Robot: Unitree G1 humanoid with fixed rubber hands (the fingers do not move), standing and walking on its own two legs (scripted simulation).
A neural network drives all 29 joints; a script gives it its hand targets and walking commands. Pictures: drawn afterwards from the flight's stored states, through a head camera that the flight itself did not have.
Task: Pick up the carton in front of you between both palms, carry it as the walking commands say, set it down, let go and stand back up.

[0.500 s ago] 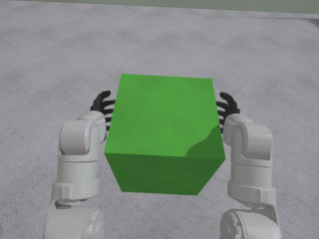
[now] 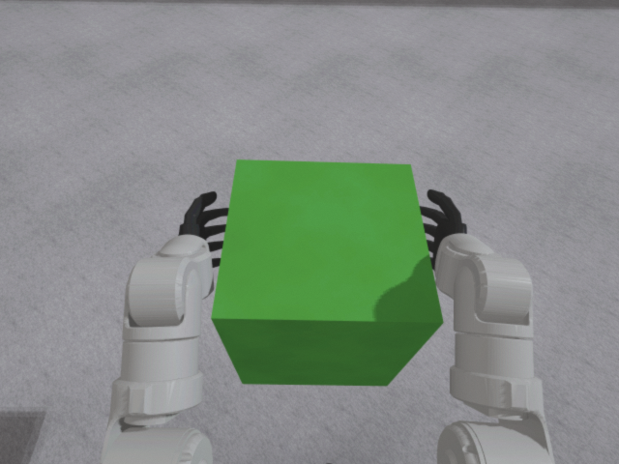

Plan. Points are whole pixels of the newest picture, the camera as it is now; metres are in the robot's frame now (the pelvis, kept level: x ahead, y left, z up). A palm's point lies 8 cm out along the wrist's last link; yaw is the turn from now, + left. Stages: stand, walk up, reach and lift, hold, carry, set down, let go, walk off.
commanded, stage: carry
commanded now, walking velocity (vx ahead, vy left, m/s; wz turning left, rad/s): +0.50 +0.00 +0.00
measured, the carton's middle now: (319, 283) +0.36 -0.01 +0.03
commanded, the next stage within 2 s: none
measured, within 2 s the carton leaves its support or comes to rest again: neither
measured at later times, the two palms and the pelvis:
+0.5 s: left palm (200, 129) +0.61 +0.19 +0.08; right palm (386, 134) +0.60 -0.11 +0.09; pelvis +0.33 +0.05 +0.01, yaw -3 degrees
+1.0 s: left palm (247, 40) +0.90 +0.14 +0.09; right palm (390, 44) +0.91 -0.16 +0.09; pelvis +0.64 -0.01 +0.01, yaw +1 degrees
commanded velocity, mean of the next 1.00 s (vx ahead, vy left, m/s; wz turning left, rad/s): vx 0.50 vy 0.00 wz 0.00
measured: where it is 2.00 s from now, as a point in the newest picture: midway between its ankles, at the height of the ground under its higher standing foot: (305, 254)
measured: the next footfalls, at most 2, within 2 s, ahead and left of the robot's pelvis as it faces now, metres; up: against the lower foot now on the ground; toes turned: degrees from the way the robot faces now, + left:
left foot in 0.42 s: +0.44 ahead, +0.13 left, +0.00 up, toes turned +9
right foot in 0.90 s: +0.76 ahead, -0.10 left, +0.00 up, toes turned -13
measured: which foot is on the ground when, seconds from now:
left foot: up 0.00-0.40, down 0.42-0.94, up 0.96-1.00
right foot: down 0.00-0.44, up 0.46-0.88, down 0.90-1.00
